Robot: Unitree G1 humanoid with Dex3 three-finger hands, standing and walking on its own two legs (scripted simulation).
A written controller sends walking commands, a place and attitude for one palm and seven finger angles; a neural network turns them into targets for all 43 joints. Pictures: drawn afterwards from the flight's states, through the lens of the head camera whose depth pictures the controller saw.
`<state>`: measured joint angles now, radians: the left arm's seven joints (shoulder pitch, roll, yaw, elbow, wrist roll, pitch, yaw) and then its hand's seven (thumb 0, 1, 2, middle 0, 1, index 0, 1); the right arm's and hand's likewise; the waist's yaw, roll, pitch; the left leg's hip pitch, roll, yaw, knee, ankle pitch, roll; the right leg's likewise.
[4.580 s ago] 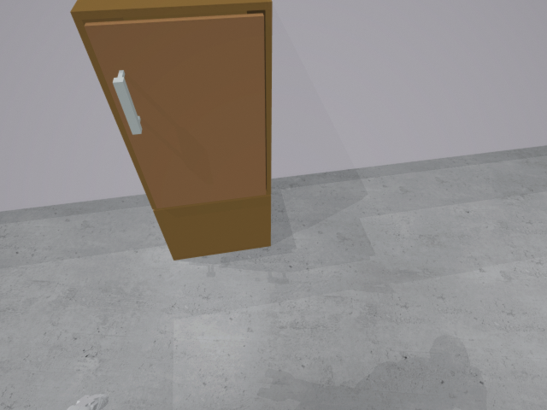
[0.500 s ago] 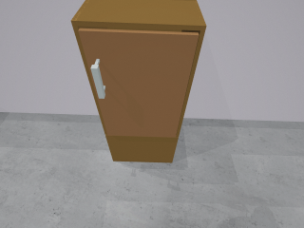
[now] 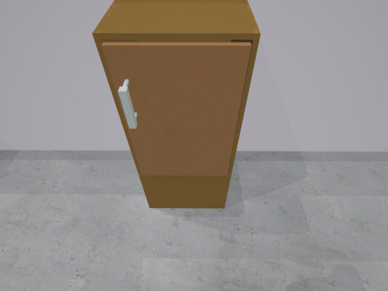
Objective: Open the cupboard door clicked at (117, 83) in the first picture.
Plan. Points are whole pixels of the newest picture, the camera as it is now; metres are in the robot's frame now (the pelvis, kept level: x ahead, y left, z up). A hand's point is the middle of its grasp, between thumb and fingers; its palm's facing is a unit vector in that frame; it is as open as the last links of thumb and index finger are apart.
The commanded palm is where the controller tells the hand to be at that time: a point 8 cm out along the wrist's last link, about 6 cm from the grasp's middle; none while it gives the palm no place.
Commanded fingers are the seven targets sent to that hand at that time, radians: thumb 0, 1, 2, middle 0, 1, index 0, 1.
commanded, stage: look again from close up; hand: left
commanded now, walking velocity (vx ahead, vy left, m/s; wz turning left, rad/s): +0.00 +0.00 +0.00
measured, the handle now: (129, 104) +0.60 +0.23 +0.02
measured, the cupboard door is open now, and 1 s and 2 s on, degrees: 0 0 0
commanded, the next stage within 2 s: shuffle to correct the standing spot in 0.36 s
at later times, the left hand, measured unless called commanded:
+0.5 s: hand out of the picture +0.03 +0.17 -0.17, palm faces +0.02 -0.97 -0.22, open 7.3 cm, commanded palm none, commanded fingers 0.00 0.90 0.90 -0.20 -0.30 -0.20 -0.30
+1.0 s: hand out of the picture +0.09 +0.16 -0.18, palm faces +0.06 -0.97 -0.22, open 7.3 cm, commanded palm none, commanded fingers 0.00 0.90 0.90 -0.20 -0.30 -0.20 -0.30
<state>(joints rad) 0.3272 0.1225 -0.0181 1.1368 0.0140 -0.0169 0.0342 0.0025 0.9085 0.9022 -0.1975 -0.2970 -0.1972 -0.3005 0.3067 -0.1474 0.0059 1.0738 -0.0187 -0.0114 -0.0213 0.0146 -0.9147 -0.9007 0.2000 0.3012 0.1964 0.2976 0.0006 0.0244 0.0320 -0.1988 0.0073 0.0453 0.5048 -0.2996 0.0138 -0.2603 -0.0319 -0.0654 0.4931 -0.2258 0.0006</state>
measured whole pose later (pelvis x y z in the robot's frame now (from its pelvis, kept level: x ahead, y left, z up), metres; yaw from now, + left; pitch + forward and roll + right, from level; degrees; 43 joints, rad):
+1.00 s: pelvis +0.08 -0.02 -0.01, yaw +1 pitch +0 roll +1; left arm 0.28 0.13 0.03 1.07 0.02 -0.05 0.03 0.01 0.92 0.90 -0.20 -0.30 -0.20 -0.30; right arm 0.38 -0.12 0.00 1.12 -0.01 -0.02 -0.04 0.01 -0.91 -0.90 0.20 0.30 0.20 0.30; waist 0.00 0.02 0.07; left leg -0.23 0.01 0.04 0.80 -0.53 0.00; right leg -0.24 -0.02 -0.13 0.63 -0.38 -0.06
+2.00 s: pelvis +0.10 +0.01 +0.00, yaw -2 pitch +0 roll +1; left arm 0.25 0.17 -0.01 1.06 0.01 -0.01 0.03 0.00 0.91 0.90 -0.20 -0.30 -0.20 -0.30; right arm 0.31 -0.14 0.03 1.10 -0.02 -0.01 -0.02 0.01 -0.91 -0.90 0.20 0.30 0.20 0.30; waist -0.01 0.01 0.04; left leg -0.21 0.02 0.11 0.49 -0.27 0.02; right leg -0.17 -0.04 -0.06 0.51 -0.33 0.00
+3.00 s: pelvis +0.11 -0.01 +0.00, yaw -2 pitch +0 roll +1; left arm 0.26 0.16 0.01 1.08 0.01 0.00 0.04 0.00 0.91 0.90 -0.20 -0.30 -0.20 -0.30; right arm 0.23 -0.16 0.00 1.12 -0.01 0.00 -0.04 0.01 -0.92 -0.90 0.20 0.30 0.20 0.30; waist 0.01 -0.02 0.04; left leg -0.18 0.04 0.10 0.46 -0.28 -0.02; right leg -0.15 -0.02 -0.07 0.49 -0.35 -0.03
